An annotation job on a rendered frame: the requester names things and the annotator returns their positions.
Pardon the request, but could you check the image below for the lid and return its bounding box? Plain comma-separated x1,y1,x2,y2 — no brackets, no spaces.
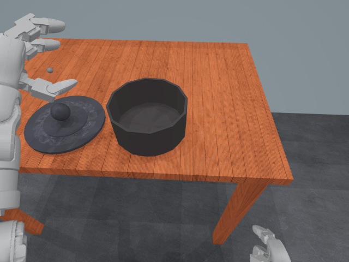
24,96,106,154

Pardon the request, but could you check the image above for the knob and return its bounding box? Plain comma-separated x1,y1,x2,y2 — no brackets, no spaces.
50,103,70,121

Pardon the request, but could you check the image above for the left robot upper arm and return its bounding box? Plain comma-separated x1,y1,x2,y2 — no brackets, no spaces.
0,220,27,262

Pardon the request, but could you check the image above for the table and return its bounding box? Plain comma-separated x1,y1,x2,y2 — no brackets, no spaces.
0,38,294,245

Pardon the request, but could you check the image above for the left robot forearm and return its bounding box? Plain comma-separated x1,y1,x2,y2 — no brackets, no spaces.
0,84,22,216

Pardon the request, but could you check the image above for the left robot hand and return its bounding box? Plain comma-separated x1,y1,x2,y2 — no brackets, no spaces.
0,13,78,103

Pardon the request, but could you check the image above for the right robot hand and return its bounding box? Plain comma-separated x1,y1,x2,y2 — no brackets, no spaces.
250,225,291,262

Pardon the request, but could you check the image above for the pot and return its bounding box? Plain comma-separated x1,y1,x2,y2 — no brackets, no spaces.
106,78,188,157

